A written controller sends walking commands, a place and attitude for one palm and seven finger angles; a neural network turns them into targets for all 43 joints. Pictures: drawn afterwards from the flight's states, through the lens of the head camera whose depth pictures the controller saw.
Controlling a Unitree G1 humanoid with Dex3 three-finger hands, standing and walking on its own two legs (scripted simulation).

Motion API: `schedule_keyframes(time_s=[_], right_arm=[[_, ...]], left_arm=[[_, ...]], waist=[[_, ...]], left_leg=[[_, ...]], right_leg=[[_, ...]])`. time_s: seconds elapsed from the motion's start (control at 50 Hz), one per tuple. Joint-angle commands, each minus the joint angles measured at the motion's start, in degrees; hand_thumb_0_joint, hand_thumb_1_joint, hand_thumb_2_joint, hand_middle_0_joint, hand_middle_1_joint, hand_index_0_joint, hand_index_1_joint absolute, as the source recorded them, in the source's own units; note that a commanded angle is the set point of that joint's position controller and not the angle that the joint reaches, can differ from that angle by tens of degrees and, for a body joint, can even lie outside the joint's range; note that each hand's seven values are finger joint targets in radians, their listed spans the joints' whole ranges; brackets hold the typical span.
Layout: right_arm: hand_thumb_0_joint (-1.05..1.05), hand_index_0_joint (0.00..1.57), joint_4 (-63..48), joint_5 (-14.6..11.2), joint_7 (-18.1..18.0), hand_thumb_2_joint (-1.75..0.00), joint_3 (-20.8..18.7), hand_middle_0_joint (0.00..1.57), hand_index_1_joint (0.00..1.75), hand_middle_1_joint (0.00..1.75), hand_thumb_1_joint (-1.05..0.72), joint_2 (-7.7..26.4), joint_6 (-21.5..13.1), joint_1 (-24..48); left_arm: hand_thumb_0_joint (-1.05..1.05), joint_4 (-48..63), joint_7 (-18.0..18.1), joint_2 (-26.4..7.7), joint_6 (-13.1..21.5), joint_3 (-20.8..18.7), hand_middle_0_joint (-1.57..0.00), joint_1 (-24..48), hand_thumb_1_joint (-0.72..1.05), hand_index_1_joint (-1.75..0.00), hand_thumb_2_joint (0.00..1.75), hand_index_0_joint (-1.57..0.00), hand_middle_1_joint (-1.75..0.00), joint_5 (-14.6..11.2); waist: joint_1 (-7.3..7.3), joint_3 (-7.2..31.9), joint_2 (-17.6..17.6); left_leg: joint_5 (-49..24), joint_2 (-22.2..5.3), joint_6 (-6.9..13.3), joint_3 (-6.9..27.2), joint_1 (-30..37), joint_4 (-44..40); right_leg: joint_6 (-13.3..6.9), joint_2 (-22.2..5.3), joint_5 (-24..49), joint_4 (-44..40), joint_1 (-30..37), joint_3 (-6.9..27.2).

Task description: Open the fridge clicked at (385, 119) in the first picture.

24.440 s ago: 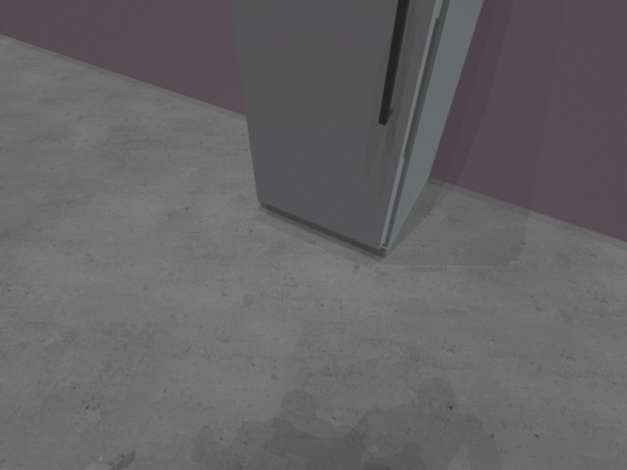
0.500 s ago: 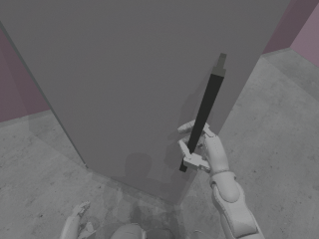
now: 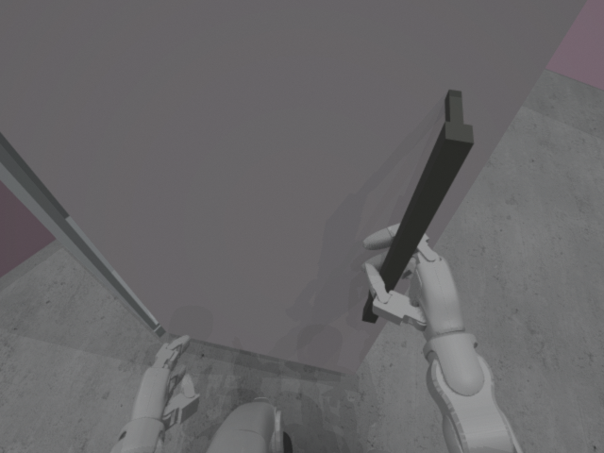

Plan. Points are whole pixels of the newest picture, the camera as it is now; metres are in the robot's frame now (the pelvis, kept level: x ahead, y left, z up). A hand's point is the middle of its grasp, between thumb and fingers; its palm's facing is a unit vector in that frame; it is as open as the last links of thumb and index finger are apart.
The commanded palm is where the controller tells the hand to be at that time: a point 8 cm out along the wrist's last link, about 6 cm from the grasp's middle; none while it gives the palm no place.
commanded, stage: walk backward, drawing the door open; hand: right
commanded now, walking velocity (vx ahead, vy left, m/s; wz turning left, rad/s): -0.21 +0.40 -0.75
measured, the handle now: (399, 241) +0.34 -0.07 +0.11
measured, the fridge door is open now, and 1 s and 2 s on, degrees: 64 72 67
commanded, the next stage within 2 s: stop walking and hold the door back in 0.12 s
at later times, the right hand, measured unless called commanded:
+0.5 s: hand (336, 371) +0.20 +0.00 +0.08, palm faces +0.33 +0.91 -0.26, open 5.7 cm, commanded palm +0.19 -0.08 +0.08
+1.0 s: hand (350, 335) +0.23 -0.02 +0.09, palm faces +0.44 +0.86 -0.26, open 5.7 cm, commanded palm +0.21 -0.08 +0.08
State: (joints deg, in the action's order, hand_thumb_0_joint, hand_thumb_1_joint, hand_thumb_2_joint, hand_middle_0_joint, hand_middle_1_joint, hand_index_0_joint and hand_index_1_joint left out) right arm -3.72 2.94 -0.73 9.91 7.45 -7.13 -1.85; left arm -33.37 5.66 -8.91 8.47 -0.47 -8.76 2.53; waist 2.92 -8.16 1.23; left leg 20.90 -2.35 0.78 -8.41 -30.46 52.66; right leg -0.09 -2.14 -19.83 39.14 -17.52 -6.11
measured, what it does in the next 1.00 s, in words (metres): steps to the left, turning right: left foot, then right foot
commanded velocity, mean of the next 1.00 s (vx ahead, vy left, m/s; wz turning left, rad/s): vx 0.13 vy -0.09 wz -0.15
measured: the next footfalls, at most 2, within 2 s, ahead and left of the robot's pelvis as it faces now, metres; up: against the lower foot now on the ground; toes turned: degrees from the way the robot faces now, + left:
left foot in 0.20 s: +0.05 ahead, +0.27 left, +0.00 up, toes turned -6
right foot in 0.70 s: -0.19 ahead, +0.18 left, +0.00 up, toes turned -24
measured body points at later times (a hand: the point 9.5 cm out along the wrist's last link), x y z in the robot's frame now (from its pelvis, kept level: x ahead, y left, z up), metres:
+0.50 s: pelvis -0.09 +0.23 +0.03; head -0.05 +0.25 +0.47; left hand +0.16 +0.41 -0.08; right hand +0.18 -0.05 +0.10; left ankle +0.01 +0.27 -0.71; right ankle -0.17 +0.14 -0.64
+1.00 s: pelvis -0.13 +0.30 +0.01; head -0.06 +0.32 +0.45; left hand -0.05 +0.54 -0.15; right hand +0.21 -0.06 +0.10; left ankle -0.06 +0.38 -0.71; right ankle -0.22 +0.19 -0.67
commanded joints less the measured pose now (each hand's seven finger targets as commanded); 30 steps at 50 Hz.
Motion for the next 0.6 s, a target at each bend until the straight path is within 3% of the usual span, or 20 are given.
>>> schedule_keyframes(time_s=[0.0, 0.04, 0.06, 0.1, 0.12, 0.14, 0.16, 0.18, 0.2, 0.22, 0.24, 0.26, 0.28, 0.32, 0.36, 0.4, 0.44, 0.5, 0.54, 0.58], right_arm=[[0.0, 0.45, -17.79, 1.59, 1.04, -0.9, -3.08, 0.45, 1.4, 1.4, -0.9, 2.28, -5.98, 10.31], [0.0, 0.45, -16.66, 0.43, 0.93, -0.9, -2.04, 0.45, 1.4, 1.4, -0.9, 0.25, -4.17, 9.17], [0.0, 0.45, -15.14, -0.46, 0.67, -0.9, -1.76, 0.45, 1.4, 1.4, -0.9, -1.17, -3.34, 7.51], [0.0, 0.45, -15.63, -0.89, -0.17, -0.9, -3.31, 0.45, 1.4, 1.4, -0.9, -0.43, -2.85, 7.9], [0.0, 0.45, -16.06, -0.59, -0.47, -0.9, -4.42, 0.45, 1.4, 1.4, -0.9, 0.96, -2.97, 8.42], [0.0, 0.45, -16.47, -0.57, -0.77, -0.9, -5.71, 0.45, 1.4, 1.4, -0.9, 3.07, -2.9, 8.39], [0.0, 0.45, -19.23, -0.99, -0.98, -0.9, -5.78, 0.45, 1.4, 1.4, -0.9, 3.95, -3.27, 9.73], [0.0, 0.45, -18.45, -0.82, -1.84, -0.9, -10.27, 0.45, 1.4, 1.4, -0.9, 8.57, -3.48, 8.94], [0.0, 0.45, -14.01, -1.0, -2.04, -0.9, -12.16, 0.45, 1.4, 1.4, -0.9, 8.91, -2.78, 4.0], [0.0, 0.45, -15.72, -0.87, -2.21, -0.9, -13.69, 0.45, 1.4, 1.4, -0.9, 12.09, -2.49, 10.31], [0.0, 0.45, -13.42, -1.54, -3.34, -0.9, -16.64, 0.45, 1.4, 1.4, -0.9, 14.62, -2.37, 15.55], [0.0, 0.45, -8.49, -1.8, -4.51, -0.9, -16.48, 0.45, 1.4, 1.4, -0.9, 12.86, -2.54, 17.01], [0.0, 0.45, -3.31, -2.16, -5.58, -0.9, -17.67, 0.45, 1.4, 1.4, -0.9, 13.42, -2.55, 18.4], [0.0, 0.45, 3.18, -3.14, -6.75, -0.9, -18.22, 0.45, 1.4, 1.4, -0.9, 13.68, -2.5, 22.65], [0.0, 0.45, 7.84, -4.26, -6.88, -0.9, -17.75, 0.45, 1.4, 1.4, -0.9, 14.07, -2.69, 27.62], [0.0, 0.45, 11.97, -4.45, -6.9, -0.9, -18.06, 0.45, 1.4, 1.4, -0.9, 15.6, -3.3, 34.04], [0.0, 0.45, 16.26, -4.56, -7.12, -0.9, -18.67, 0.45, 1.4, 1.4, -0.9, 17.44, -4.06, 41.01], [0.0, 0.45, 23.84, -4.06, -6.91, -0.9, -20.08, 0.45, 1.4, 1.4, -0.9, 19.07, -5.42, 46.82], [0.0, 0.45, 28.12, -3.99, -6.84, -0.9, -22.73, 0.45, 1.4, 1.4, -0.9, 23.05, -6.25, 50.3], [0.0, 0.45, 32.2, -3.53, -6.06, -0.9, -21.6, 0.45, 1.4, 1.4, -0.9, 22.7, -7.19, 55.68]], left_arm=[[0.0, 5.78, 0.03, -11.39, 1.33, -2.58, -0.2, 4.27, 0.9, -0.3, 0.9, -0.2, -0.3, 0.42], [0.0, 5.28, -0.98, -11.48, 1.39, -2.38, -0.2, 3.47, 0.9, -0.3, 0.9, -0.2, -0.3, -0.79], [0.0, 5.32, -1.27, -11.0, 1.52, -2.66, -0.2, 2.74, 0.9, -0.3, 0.9, -0.2, -0.3, -1.4], [0.0, 5.5, -1.42, -10.05, 1.59, -2.96, -0.2, 2.19, 0.9, -0.3, 0.9, -0.2, -0.3, -2.55], [0.0, 5.32, -1.42, -9.38, 1.39, -2.91, -0.2, 2.04, 0.9, -0.3, 0.9, -0.2, -0.3, -3.17], [0.0, 4.58, -1.34, -8.16, 1.48, -2.57, -0.2, 0.95, 0.9, -0.3, 0.9, -0.2, -0.3, -3.59], [0.0, 4.53, -1.22, -5.26, 1.33, -2.04, -0.2, 1.36, 0.9, -0.3, 0.9, -0.2, -0.3, -3.62], [0.0, 4.0, -0.98, -3.44, 0.93, -1.94, -0.2, 1.48, 0.9, -0.3, 0.9, -0.2, -0.3, -3.31], [0.0, 3.44, -0.29, -4.71, 1.24, -3.34, -0.2, 2.35, 0.9, -0.3, 0.9, -0.2, -0.3, -3.13], [0.0, 3.72, 0.7, -5.14, 1.95, -3.16, -0.2, 4.7, 0.9, -0.3, 0.9, -0.2, -0.3, -2.37], [0.0, 2.73, 1.09, -5.12, 2.01, -2.4, -0.2, 6.27, 0.9, -0.3, 0.9, -0.2, -0.3, -2.04], [0.0, 1.8, 1.14, -4.53, 1.08, -0.71, -0.2, 5.9, 0.9, -0.3, 0.9, -0.2, -0.3, -1.66], [0.0, 1.71, 1.27, -5.29, 0.03, -0.4, -0.2, 5.2, 0.9, -0.3, 0.9, -0.2, -0.3, -1.86], [0.0, 2.03, 1.55, -6.68, -1.9, -0.13, -0.2, 4.6, 0.9, -0.3, 0.9, -0.2, -0.3, -2.27], [0.0, 2.57, 1.74, -7.99, -3.27, 0.0, -0.2, 4.15, 0.9, -0.3, 0.9, -0.2, -0.3, -2.59], [0.0, 2.52, 1.46, -9.72, -4.41, -0.31, -0.2, 3.45, 0.9, -0.3, 0.9, -0.2, -0.3, -2.56], [0.0, 1.77, 0.73, -11.33, -5.49, -1.23, -0.2, 2.3, 0.9, -0.3, 0.9, -0.2, -0.3, -2.74], [0.0, 1.4, -0.03, -11.08, -6.14, -1.28, -0.2, 0.72, 0.9, -0.3, 0.9, -0.2, -0.3, -2.56], [0.0, 0.49, -0.22, -11.57, -6.04, -1.64, -0.2, -0.11, 0.9, -0.3, 0.9, -0.2, -0.3, -2.81], [0.0, 0.28, -0.66, -11.13, -6.21, -1.41, -0.2, -1.71, 0.9, -0.3, 0.9, -0.2, -0.3, -3.07]], waist=[[-0.25, 9.55, -11.93], [-2.26, 10.57, -11.22], [-2.59, 11.63, -12.05], [-2.47, 16.07, -13.1], [-2.1, 17.35, -11.07], [-1.25, 17.64, -7.76], [-0.51, 18.36, -2.93], [-0.34, 17.81, 6.25], [-3.0, 20.17, 19.75], [-4.64, 19.26, 19.83], [-4.71, 17.87, 11.56], [-4.25, 18.26, 6.15], [-3.88, 19.94, 6.02], [-3.75, 21.96, 9.9], [-4.24, 21.35, 10.75], [-4.45, 20.15, 11.44], [-4.12, 19.46, 8.85], [-4.29, 21.74, 8.02], [-4.51, 22.17, 7.19], [-3.6, 24.56, 8.66]], left_leg=[[-0.19, -4.58, -3.69, 16.97, -11.01, 19.89], [-2.8, -3.21, -3.32, 13.64, 3.32, 7.26], [-2.19, -1.31, -3.22, 10.4, 11.56, -1.63], [-3.39, 3.15, -3.59, 2.33, 23.56, -16.96], [-3.69, 4.05, -3.85, -0.04, 25.53, -23.09], [-3.34, 3.07, -3.12, -0.3, 24.03, -27.51], [-2.5, -0.54, -1.5, 1.73, 20.35, -33.31], [-6.84, -8.86, 2.86, 8.78, 19.13, -33.67], [-4.7, -16.55, 9.05, 17.12, 16.62, -35.61], [-6.98, -19.54, 11.74, 26.02, 16.2, -34.72], [-11.87, -20.75, 12.46, 25.96, 18.83, -31.69], [-21.67, -18.62, 11.22, 18.7, 23.27, -27.99], [-27.67, -17.64, 9.19, 15.67, 24.97, -26.45], [-28.99, -17.83, 6.38, 15.15, 27.23, -28.29], [-20.21, -18.58, 4.98, 17.78, 27.84, -32.21], [-5.55, -18.78, 3.07, 20.51, 26.64, -38.06], [4.74, -19.91, 1.35, 21.9, 26.7, -42.2], [12.16, -18.03, -0.37, 19.09, 27.05, -45.68], [13.42, -16.08, -1.46, 17.47, 26.78, -47.2], [11.57, -14.06, -2.72, 13.79, 27.54, -47.4]], right_leg=[[-13.12, -29.91, 11.55, -22.87, 6.72, 36.9], [-7.46, -21.16, 2.93, -20.33, -2.08, 20.91], [-4.97, -17.42, -0.29, -19.93, -6.17, 16.2], [-2.38, -12.39, -7.42, -18.76, -7.89, 12.9], [-1.2, -8.86, -9.75, -15.63, -7.46, 10.36], [0.41, -4.83, -11.13, -12.1, -5.94, 8.01], [1.82, -0.93, -9.41, -2.99, -3.52, 3.9], [3.33, 1.63, -10.09, 11.54, -9.24, -0.39], [3.02, 3.01, -15.63, 29.91, -11.69, 0.65], [2.26, 1.66, -17.19, 39.93, -15.61, 5.14], [1.91, -0.01, -14.54, 42.35, -18.67, 6.73], [2.46, -0.5, -11.84, 39.54, -19.1, 6.44], [2.59, 0.04, -10.56, 35.73, -17.68, 6.27], [2.07, 1.7, -7.77, 30.67, -14.52, 6.34], [1.36, 2.39, -6.36, 25.18, -12.7, 6.3], [0.98, 3.34, -6.34, 21.62, -11.98, 5.72], [0.82, 3.5, -7.12, 17.96, -11.23, 5.38], [-0.25, 5.16, -9.3, 11.09, -6.27, 1.9], [-0.81, 6.25, -12.36, 3.3, -1.71, -0.9], [-1.91, 7.63, -14.84, -6.03, 4.22, -4.28]])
